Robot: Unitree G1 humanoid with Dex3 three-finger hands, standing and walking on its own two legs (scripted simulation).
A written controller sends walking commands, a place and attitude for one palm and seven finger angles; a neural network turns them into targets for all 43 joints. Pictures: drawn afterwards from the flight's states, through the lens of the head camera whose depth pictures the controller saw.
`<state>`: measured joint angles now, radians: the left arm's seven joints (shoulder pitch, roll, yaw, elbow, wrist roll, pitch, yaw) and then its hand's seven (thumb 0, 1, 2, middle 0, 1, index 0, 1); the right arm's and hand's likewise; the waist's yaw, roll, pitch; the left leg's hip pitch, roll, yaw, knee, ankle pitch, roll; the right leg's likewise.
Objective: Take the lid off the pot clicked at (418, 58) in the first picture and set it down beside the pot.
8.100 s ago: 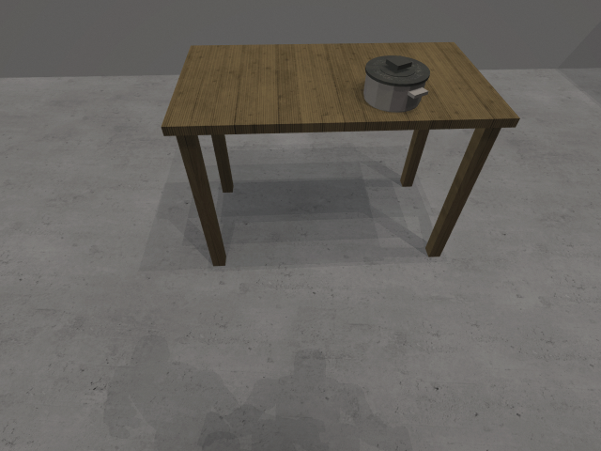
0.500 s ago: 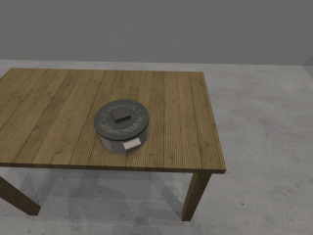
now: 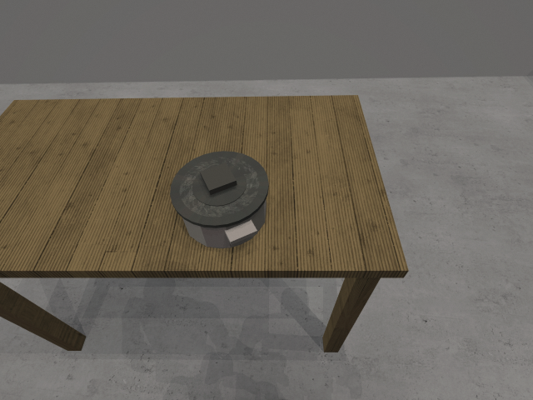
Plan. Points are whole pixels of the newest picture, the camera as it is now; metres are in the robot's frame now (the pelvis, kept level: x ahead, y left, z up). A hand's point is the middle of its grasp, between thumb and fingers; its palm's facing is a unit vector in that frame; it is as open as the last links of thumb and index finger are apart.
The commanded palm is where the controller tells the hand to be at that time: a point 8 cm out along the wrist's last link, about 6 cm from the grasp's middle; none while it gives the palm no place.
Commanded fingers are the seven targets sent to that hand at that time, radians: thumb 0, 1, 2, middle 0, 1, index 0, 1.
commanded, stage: look again from close up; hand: left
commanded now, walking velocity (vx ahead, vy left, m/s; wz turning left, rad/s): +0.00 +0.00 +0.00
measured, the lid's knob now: (218, 178) +0.48 +0.12 +0.03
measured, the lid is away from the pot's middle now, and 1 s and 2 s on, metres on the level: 0.00 0.00 0.00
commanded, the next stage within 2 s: lift the closed hand beside the body in 0.48 s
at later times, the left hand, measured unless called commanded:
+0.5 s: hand out of the picture +0.02 +0.19 -0.16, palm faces -0.02 -0.97 -0.25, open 7.4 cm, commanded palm none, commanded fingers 0.00 0.90 0.90 -0.20 -0.30 -0.20 -0.30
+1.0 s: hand out of the picture +0.10 +0.20 -0.06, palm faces +0.22 -0.94 -0.27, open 4.3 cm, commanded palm +0.06 +0.25 -0.03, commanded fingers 0.00 0.90 0.90 -1.17 -1.36 -1.17 -1.36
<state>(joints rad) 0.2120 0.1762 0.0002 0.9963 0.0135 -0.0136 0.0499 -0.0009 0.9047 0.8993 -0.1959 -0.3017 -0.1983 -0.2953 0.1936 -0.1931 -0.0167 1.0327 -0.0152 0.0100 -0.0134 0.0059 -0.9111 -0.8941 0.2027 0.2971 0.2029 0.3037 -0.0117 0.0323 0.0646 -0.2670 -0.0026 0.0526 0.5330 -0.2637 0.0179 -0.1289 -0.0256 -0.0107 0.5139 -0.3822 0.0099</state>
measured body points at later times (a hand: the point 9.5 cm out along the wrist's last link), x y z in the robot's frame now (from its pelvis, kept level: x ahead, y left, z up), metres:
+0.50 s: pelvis +0.00 +0.00 +0.00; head +0.04 -0.01 +0.45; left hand +0.03 +0.24 -0.15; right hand +0.04 -0.23 -0.16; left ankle +0.01 +0.11 -0.73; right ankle -0.07 -0.12 -0.73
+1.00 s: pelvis -0.03 -0.02 +0.00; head -0.03 -0.01 +0.45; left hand +0.09 +0.25 -0.04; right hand +0.21 -0.25 -0.03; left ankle +0.01 +0.11 -0.73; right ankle -0.07 -0.12 -0.73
